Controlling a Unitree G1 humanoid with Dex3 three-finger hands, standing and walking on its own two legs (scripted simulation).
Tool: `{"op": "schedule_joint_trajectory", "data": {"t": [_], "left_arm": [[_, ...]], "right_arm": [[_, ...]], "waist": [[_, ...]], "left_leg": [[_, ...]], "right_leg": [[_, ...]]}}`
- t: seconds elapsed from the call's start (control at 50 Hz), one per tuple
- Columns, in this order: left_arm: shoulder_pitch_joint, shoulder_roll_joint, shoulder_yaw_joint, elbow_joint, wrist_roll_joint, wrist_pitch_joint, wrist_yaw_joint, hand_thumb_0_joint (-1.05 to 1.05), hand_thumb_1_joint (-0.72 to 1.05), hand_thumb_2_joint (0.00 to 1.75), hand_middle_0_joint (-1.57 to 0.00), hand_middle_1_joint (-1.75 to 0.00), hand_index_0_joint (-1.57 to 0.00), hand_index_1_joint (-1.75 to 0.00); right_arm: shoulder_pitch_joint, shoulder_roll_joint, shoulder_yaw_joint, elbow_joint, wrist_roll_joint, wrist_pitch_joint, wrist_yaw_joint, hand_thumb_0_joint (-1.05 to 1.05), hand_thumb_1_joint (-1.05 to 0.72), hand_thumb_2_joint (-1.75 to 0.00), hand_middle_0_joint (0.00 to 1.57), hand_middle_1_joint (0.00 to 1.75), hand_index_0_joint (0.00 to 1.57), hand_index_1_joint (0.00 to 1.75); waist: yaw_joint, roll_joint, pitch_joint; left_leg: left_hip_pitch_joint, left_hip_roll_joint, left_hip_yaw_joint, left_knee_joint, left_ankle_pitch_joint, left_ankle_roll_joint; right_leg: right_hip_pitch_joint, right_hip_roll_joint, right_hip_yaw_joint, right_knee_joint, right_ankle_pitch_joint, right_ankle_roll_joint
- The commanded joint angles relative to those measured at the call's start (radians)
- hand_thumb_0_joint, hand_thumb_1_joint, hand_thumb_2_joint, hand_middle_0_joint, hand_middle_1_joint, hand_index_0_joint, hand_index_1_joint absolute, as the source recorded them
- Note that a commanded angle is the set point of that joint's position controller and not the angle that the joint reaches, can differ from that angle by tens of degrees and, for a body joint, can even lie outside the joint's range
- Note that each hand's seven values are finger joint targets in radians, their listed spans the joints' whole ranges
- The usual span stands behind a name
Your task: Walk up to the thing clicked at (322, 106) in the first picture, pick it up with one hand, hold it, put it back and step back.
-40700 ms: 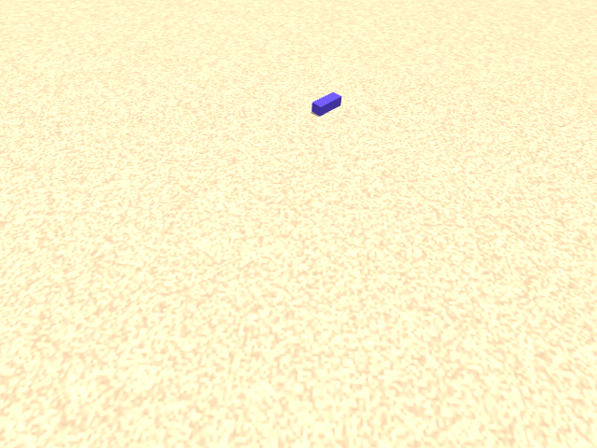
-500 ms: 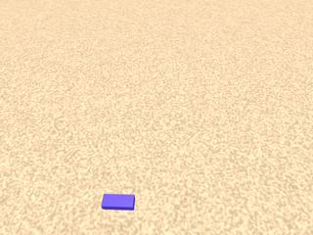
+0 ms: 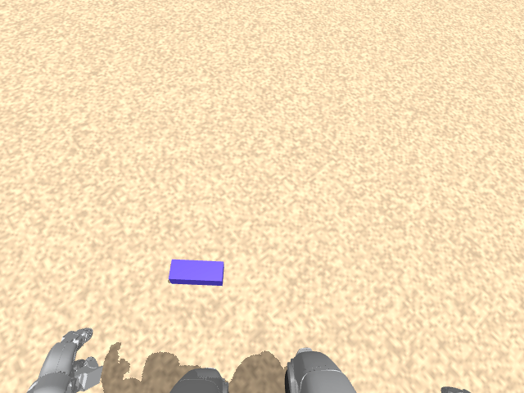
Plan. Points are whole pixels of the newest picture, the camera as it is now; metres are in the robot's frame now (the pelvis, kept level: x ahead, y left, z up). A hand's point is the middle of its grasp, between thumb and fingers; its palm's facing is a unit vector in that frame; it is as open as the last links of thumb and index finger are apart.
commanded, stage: step back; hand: left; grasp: from above
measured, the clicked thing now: (197, 272) +0.48 +0.19 -0.73
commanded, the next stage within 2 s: none
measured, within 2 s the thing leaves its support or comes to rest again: neither
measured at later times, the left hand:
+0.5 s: hand out of the picture +0.01 +0.28 -0.14, palm faces -0.08 -0.92 -0.39, open 7.3 cm
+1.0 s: hand out of the picture -0.11 +0.32 -0.15, palm faces -0.04 -0.94 -0.33, open 7.4 cm
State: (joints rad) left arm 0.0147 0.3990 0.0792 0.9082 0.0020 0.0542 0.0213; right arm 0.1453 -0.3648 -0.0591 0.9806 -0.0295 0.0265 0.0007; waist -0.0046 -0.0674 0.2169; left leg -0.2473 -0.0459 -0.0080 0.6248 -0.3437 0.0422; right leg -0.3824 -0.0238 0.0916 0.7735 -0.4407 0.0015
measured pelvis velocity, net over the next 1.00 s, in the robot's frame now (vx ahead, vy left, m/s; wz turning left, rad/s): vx -0.23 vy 0.05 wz -0.06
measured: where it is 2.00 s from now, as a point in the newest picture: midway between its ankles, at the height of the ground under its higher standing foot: outside the picture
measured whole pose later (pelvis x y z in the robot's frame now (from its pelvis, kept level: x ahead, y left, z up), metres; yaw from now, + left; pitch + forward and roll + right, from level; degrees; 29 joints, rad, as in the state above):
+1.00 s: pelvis -0.23 +0.05 +0.01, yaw -3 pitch -2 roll -2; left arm 0.17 0.41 0.10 0.79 0.02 0.08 0.00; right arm 0.16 -0.34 -0.04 0.83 -0.03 0.00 -0.02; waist 0.01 -0.06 0.17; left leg -0.29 0.01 -0.01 0.56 -0.23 0.04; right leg -0.44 0.11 0.19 1.19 -0.46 0.02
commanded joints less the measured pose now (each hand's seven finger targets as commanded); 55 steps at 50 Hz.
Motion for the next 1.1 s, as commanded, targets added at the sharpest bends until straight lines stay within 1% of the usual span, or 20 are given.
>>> {"op": "schedule_joint_trajectory", "data": {"t": [0.0, 0.06, 0.14, 0.22, 0.34, 0.38, 0.4, 0.42, 0.44, 0.52, 0.62, 0.68, 0.7, 0.72, 0.74, 0.76, 0.78, 0.84, 1.0, 1.08], "left_arm": [[-0.001, 0.166, 0.037, -0.08, 0.008, -0.004, 0.024, 0.0, 0.9, 0.9, -0.2, -0.3, -0.2, -0.3], [0.115, 0.155, 0.036, -0.069, -0.007, 0.002, 0.016, 0.0, 0.9, 0.9, -0.2, -0.3, -0.2, -0.3], [0.093, 0.151, 0.04, -0.094, 0.007, -0.008, 0.014, 0.0, 0.9, 0.9, -0.2, -0.3, -0.2, -0.3], [0.099, 0.148, 0.044, -0.114, 0.011, -0.018, 0.012, 0.0, 0.9, 0.9, -0.2, -0.3, -0.2, -0.3], [0.216, 0.146, 0.054, -0.075, 0.024, -0.033, -0.006, 0.0, 0.9, 0.9, -0.2, -0.3, -0.2, -0.3], [0.247, 0.187, 0.064, -0.07, 0.037, -0.041, -0.007, 0.0, 0.9, 0.9, -0.2, -0.3, -0.2, -0.3], [0.223, 0.235, 0.074, -0.09, 0.037, -0.041, -0.01, 0.0, 0.9, 0.9, -0.2, -0.3, -0.2, -0.3], [0.147, 0.306, 0.085, -0.119, 0.031, -0.037, -0.011, 0.0, 0.9, 0.9, -0.2, -0.3, -0.2, -0.3], [0.079, 0.294, 0.082, -0.169, 0.041, -0.043, -0.008, 0.0, 0.9, 0.9, -0.2, -0.3, -0.2, -0.3], [0.036, 0.2, 0.066, -0.191, 0.033, -0.045, 0.004, 0.0, 0.9, 0.9, -0.2, -0.3, -0.2, -0.3], [0.138, 0.184, 0.06, -0.202, 0.04, -0.029, 0.007, 0.0, 0.9, 0.9, -0.2, -0.3, -0.2, -0.3], [0.112, 0.201, 0.055, -0.222, 0.018, -0.01, 0.002, 0.0, 0.9, 0.9, -0.2, -0.3, -0.2, -0.3], [0.118, 0.19, 0.049, -0.229, 0.012, 0.001, -0.004, 0.0, 0.9, 0.9, -0.2, -0.3, -0.2, -0.3], [0.141, 0.149, 0.04, -0.238, 0.008, 0.007, -0.007, 0.0, 0.9, 0.9, -0.2, -0.3, -0.2, -0.3], [0.148, 0.117, 0.038, -0.244, 0.007, 0.008, -0.004, 0.0, 0.9, 0.9, -0.2, -0.3, -0.2, -0.3], [0.083, 0.168, 0.056, -0.243, 0.021, 0.006, 0.012, 0.0, 0.9, 0.9, -0.2, -0.3, -0.2, -0.3], [0.049, 0.194, 0.063, -0.231, 0.026, 0.006, 0.015, 0.0, 0.9, 0.9, -0.2, -0.3, -0.2, -0.3], [0.164, 0.163, 0.063, -0.193, 0.004, 0.008, 0.0, 0.0, 0.9, 0.9, -0.2, -0.3, -0.2, -0.3], [0.155, 0.163, 0.068, -0.205, 0.023, -0.002, -0.005, 0.0, 0.9, 0.9, -0.2, -0.3, -0.2, -0.3], [0.203, 0.171, 0.07, -0.183, 0.025, 0.003, -0.016, 0.0, 0.9, 0.9, -0.2, -0.3, -0.2, -0.3]], "right_arm": [[0.016, -0.308, -0.066, -0.105, 0.004, -0.025, -0.028, 0.0, -0.9, -0.9, 0.2, 0.3, 0.2, 0.3], [-0.048, -0.245, -0.051, -0.131, 0.003, -0.024, -0.042, 0.0, -0.9, -0.9, 0.2, 0.3, 0.2, 0.3], [0.018, -0.226, -0.055, -0.147, 0.009, -0.02, -0.047, 0.0, -0.9, -0.9, 0.2, 0.3, 0.2, 0.3], [0.034, -0.243, -0.062, -0.162, 0.008, -0.017, -0.044, 0.0, -0.9, -0.9, 0.2, 0.3, 0.2, 0.3], [-0.053, -0.265, -0.059, -0.193, 0.019, -0.009, -0.029, 0.0, -0.9, -0.9, 0.2, 0.3, 0.2, 0.3], [-0.064, -0.237, -0.052, -0.202, 0.032, -0.008, -0.025, 0.0, -0.9, -0.9, 0.2, 0.3, 0.2, 0.3], [-0.069, -0.213, -0.042, -0.213, 0.036, -0.007, -0.024, 0.0, -0.9, -0.9, 0.2, 0.3, 0.2, 0.3], [-0.09, -0.192, -0.046, -0.205, 0.036, -0.001, -0.03, 0.0, -0.9, -0.9, 0.2, 0.3, 0.2, 0.3], [-0.05, -0.215, -0.053, -0.191, 0.029, 0.003, -0.031, 0.0, -0.9, -0.9, 0.2, 0.3, 0.2, 0.3], [0.03, -0.199, -0.037, -0.152, 0.035, -0.006, -0.022, 0.0, -0.9, -0.9, 0.2, 0.3, 0.2, 0.3], [0.038, -0.186, -0.025, -0.182, 0.03, -0.025, -0.036, 0.0, -0.9, -0.9, 0.2, 0.3, 0.2, 0.3], [0.124, -0.179, -0.035, -0.157, 0.013, -0.04, -0.038, 0.0, -0.9, -0.9, 0.2, 0.3, 0.2, 0.3], [0.125, -0.191, -0.046, -0.156, 0.006, -0.045, -0.037, 0.0, -0.9, -0.9, 0.2, 0.3, 0.2, 0.3], [0.106, -0.251, -0.066, -0.168, -0.013, -0.047, -0.038, 0.0, -0.9, -0.9, 0.2, 0.3, 0.2, 0.3], [0.062, -0.344, -0.084, -0.184, -0.022, -0.044, -0.035, 0.0, -0.9, -0.9, 0.2, 0.3, 0.2, 0.3], [0.073, -0.396, -0.091, -0.2, -0.009, -0.042, -0.033, 0.0, -0.9, -0.9, 0.2, 0.3, 0.2, 0.3], [0.04, -0.378, -0.09, -0.199, -0.009, -0.045, -0.038, 0.0, -0.9, -0.9, 0.2, 0.3, 0.2, 0.3], [-0.056, -0.26, -0.052, -0.22, -0.005, -0.047, -0.047, 0.0, -0.9, -0.9, 0.2, 0.3, 0.2, 0.3], [0.066, -0.264, -0.071, -0.228, 0.006, -0.041, -0.05, 0.0, -0.9, -0.9, 0.2, 0.3, 0.2, 0.3], [0.006, -0.305, -0.083, -0.265, -0.008, -0.034, -0.044, 0.0, -0.9, -0.9, 0.2, 0.3, 0.2, 0.3]], "waist": [[-0.041, 0.226, -0.258], [0.026, 0.201, -0.267], [-0.028, 0.186, -0.272], [-0.051, 0.185, -0.259], [0.012, 0.167, -0.3], [0.02, 0.065, -0.323], [0.018, -0.06, -0.268], [0.041, -0.228, -0.193], [0.021, -0.201, -0.154], [-0.01, -0.054, -0.168], [0.044, -0.095, -0.27], [-0.005, -0.112, -0.313], [-0.001, -0.06, -0.309], [0.015, 0.067, -0.311], [0.029, 0.27, -0.278], [-0.048, 0.275, -0.257], [-0.048, 0.272, -0.202], [0.046, 0.204, -0.198], [-0.048, 0.21, -0.251], [-0.027, 0.263, -0.268]], "left_leg": [[0.099, 0.346, -0.338, -0.231, 0.751, 0.166], [0.206, 0.236, -0.179, -0.172, 0.759, 0.084], [0.283, 0.263, -0.2, -0.14, 0.753, 0.135], [0.269, 0.31, -0.23, -0.136, 0.684, 0.199], [0.095, 0.279, -0.212, -0.101, 0.403, 0.139], [-0.054, 0.202, -0.161, -0.025, 0.263, 0.064], [-0.176, 0.095, -0.096, 0.073, 0.083, 0.003], [-0.148, -0.048, -0.013, 0.312, -0.218, -0.035], [-0.115, -0.032, -0.098, 0.48, -0.282, -0.044], [-0.168, -0.088, -0.125, 0.544, -0.158, -0.045], [-0.224, -0.014, -0.054, 0.195, -0.201, -0.064], [-0.058, 0.026, -0.006, -0.246, 0.09, -0.044], [0.042, 0.033, -0.026, -0.306, 0.268, -0.039], [0.161, 0.169, -0.213, -0.293, 0.398, -0.002], [0.24, 0.358, -0.451, -0.287, 0.561, 0.083], [0.032, 0.464, -0.515, -0.272, 0.564, 0.222], [-0.065, 0.474, -0.533, -0.303, 0.489, 0.254], [0.079, 0.27, -0.197, -0.194, 0.667, 0.125], [0.233, 0.3, -0.229, -0.159, 0.563, 0.206], [0.104, 0.352, -0.263, -0.197, 0.357, 0.212]], "right_leg": [[-0.062, 0.115, 0.117, 0.357, -0.181, -0.032], [-0.13, 0.125, 0.105, 0.395, -0.018, -0.029], [-0.124, 0.108, 0.071, 0.282, -0.037, 0.018], [-0.072, 0.067, 0.027, 0.106, -0.053, 0.016], [0.175, 0.037, -0.05, -0.263, 0.148, -0.035], [0.281, -0.042, 0.077, -0.302, 0.327, -0.085], [0.263, -0.161, 0.234, -0.38, 0.33, -0.162], [0.064, -0.338, 0.414, -0.481, 0.34, -0.31], [-0.019, -0.382, 0.461, -0.485, 0.39, -0.342], [0.07, -0.194, 0.152, -0.396, 0.522, -0.225], [0.394, -0.189, 0.117, -0.275, 0.693, -0.215], [0.378, -0.157, 0.066, -0.114, 0.691, -0.155], [0.278, -0.11, 0.038, -0.07, 0.593, -0.111], [0.084, -0.028, 0.001, 0.013, 0.373, -0.063], [-0.165, 0.131, -0.033, 0.15, -0.105, -0.03], [-0.075, 0.115, 0.083, 0.287, -0.235, -0.013], [-0.055, 0.098, 0.123, 0.409, -0.196, -0.017], [-0.154, 0.135, 0.138, 0.496, -0.037, -0.026], [-0.147, 0.102, 0.077, 0.286, -0.055, 0.045], [-0.014, 0.042, 0.013, 0.134, -0.067, 0.027]]}}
